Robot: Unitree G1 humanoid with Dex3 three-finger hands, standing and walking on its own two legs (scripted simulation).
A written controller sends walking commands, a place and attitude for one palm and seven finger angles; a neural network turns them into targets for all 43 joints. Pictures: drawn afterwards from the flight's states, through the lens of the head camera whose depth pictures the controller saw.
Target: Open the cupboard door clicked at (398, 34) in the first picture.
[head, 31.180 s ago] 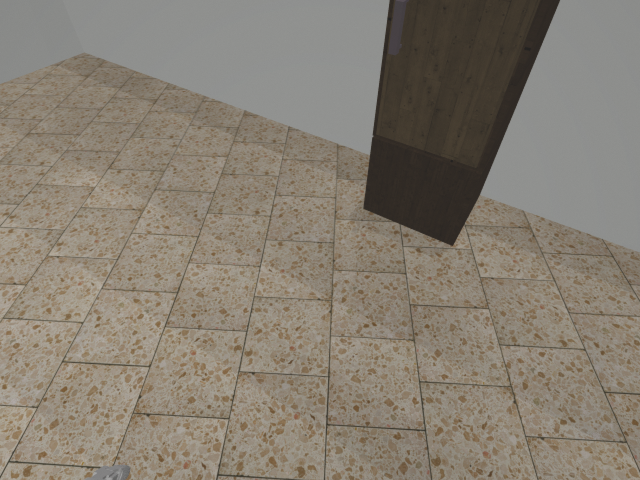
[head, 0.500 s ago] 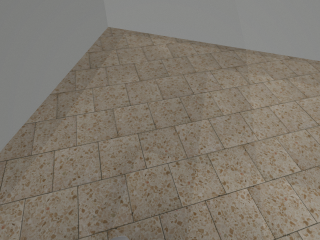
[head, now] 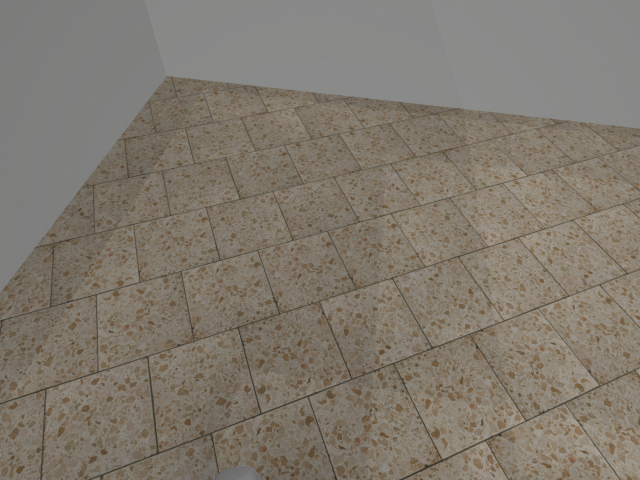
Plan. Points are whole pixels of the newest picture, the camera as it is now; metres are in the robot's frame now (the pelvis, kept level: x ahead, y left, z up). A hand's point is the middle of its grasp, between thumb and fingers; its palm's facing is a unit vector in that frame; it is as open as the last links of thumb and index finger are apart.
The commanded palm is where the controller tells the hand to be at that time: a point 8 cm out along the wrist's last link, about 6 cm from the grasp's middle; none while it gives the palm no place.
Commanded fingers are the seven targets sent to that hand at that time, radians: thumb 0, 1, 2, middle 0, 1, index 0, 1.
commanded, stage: turn to face it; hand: left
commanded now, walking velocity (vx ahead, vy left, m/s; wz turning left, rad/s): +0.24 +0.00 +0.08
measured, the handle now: out of the picture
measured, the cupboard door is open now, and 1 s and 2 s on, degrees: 44 44 44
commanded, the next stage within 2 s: none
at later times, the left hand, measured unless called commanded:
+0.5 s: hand (210, 407) +0.24 +0.18 -0.17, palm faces +0.24 -0.95 -0.22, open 7.4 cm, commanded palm none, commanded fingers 0.00 0.90 0.90 -0.20 -0.30 -0.20 -0.30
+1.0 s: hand (203, 392) +0.26 +0.20 -0.16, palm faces +0.49 -0.82 -0.31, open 7.4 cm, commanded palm none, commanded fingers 0.00 0.90 0.90 -0.20 -0.30 -0.20 -0.30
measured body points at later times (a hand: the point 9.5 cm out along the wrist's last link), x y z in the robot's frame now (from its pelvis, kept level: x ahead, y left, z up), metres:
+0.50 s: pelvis +0.19 -0.02 +0.00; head +0.22 -0.01 +0.44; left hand +0.23 +0.23 -0.15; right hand +0.28 -0.26 -0.15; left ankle +0.13 +0.11 -0.68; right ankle +0.16 -0.13 -0.74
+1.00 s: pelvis +0.28 -0.04 -0.02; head +0.34 -0.03 +0.43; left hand +0.24 +0.24 -0.14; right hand +0.49 -0.23 -0.17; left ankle +0.20 +0.08 -0.70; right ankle +0.35 -0.15 -0.74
